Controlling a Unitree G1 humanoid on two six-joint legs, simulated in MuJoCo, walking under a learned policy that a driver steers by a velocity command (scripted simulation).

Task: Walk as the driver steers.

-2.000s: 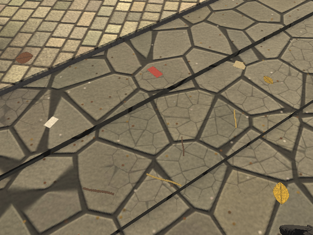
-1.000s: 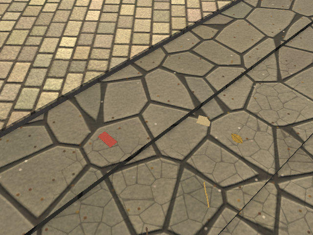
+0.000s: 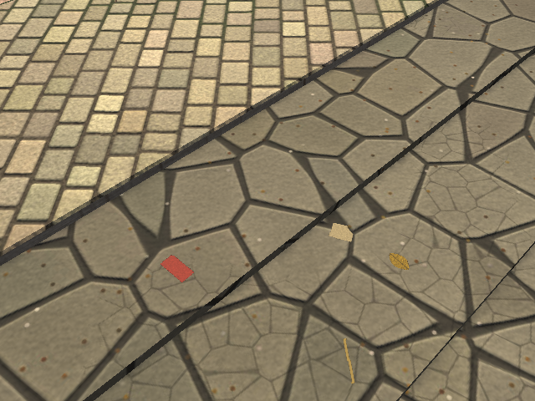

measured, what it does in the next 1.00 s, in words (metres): walks ahead: right foot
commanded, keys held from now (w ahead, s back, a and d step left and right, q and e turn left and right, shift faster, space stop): no key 0.26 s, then w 0.74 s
